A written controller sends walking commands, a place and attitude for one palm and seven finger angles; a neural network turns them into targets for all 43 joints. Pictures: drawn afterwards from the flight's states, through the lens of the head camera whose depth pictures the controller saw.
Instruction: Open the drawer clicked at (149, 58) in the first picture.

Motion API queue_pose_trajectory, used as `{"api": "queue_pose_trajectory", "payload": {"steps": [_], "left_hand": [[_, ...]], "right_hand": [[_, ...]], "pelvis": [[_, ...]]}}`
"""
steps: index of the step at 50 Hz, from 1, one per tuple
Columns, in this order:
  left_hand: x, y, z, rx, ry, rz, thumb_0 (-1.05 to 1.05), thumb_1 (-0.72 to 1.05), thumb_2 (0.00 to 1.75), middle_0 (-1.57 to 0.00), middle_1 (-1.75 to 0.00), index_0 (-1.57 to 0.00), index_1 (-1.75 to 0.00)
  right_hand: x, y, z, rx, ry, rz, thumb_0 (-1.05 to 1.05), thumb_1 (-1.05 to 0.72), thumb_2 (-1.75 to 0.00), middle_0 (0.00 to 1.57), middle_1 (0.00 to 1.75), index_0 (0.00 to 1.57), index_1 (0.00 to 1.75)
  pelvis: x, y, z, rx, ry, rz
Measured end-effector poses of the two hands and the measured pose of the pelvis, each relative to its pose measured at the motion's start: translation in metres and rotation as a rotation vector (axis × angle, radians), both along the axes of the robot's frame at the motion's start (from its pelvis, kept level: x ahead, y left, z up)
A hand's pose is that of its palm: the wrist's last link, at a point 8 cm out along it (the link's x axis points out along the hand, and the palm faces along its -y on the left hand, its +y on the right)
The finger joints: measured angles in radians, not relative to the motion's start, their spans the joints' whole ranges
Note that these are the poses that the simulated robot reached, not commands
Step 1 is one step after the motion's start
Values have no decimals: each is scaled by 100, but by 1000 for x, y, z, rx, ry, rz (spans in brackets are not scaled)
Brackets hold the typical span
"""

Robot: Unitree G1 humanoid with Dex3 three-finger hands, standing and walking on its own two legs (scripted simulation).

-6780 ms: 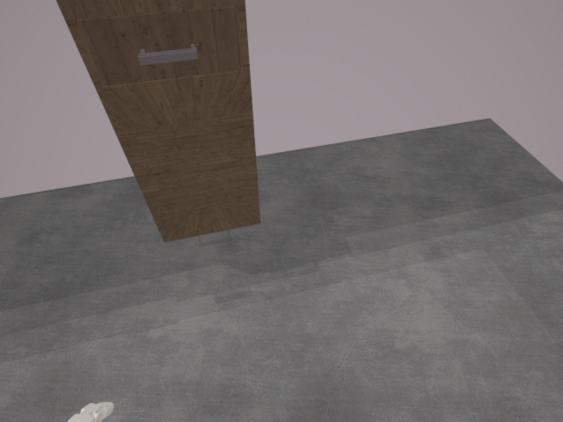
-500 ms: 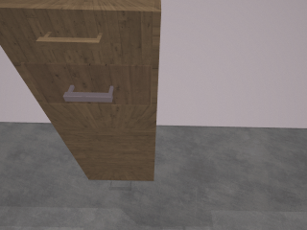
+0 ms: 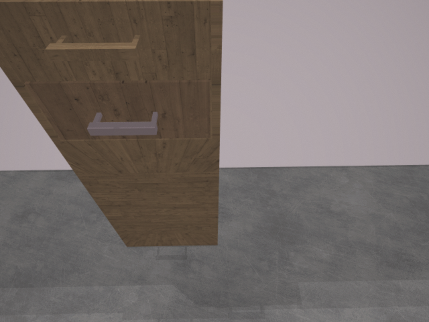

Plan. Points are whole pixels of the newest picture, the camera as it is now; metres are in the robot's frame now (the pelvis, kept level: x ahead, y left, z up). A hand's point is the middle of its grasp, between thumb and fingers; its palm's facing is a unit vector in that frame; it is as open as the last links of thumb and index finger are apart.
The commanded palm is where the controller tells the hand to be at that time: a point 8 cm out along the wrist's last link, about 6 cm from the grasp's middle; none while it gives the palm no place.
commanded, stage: look again from close up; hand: left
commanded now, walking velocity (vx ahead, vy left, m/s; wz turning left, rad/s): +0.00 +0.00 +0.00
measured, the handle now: (125, 122) +0.51 +0.23 +0.07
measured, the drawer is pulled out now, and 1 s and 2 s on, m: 0.00 0.00 0.00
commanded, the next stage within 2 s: raise the hand with hooked fingers in 0.36 s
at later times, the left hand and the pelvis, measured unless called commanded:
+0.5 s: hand out of the picture -0.01 +0.20 -0.17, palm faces -0.05 -0.97 -0.24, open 7.4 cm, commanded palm +0.08 +0.25 -0.05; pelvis -0.02 +0.01 +0.00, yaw -1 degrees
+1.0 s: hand (75, 321) +0.13 +0.24 -0.02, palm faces +0.03 -0.08 -1.00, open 9.3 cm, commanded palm +0.13 +0.24 +0.05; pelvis -0.05 -0.03 -0.04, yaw +2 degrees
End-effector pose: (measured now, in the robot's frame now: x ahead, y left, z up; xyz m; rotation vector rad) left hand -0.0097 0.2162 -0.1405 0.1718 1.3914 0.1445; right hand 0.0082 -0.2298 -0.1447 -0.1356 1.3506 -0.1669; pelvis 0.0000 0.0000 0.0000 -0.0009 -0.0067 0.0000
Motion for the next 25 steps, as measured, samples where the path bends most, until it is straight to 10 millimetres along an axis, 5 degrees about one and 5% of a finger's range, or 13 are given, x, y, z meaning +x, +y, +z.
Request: {"api": "queue_pose_trajectory", "payload": {"steps": [11,25], "left_hand": [[13,25,-3,8,-72,-13,1,91,90,-20,-30,-20,-30],[0,30,7,36,-35,-61,1,91,90,-20,-30,-20,-30]], "right_hand": [[-10,16,0,-2,-10,14,1,-93,-90,20,30,20,30],[-6,12,7,-10,-33,21,1,-91,-90,20,30,20,30]], "pelvis": [[-15,13,-3,0,-7,-3],[-17,13,2,0,14,-16]]}}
